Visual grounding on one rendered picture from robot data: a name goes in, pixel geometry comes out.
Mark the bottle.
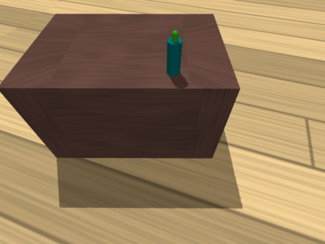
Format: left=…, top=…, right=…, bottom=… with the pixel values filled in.
left=167, top=30, right=182, bottom=76

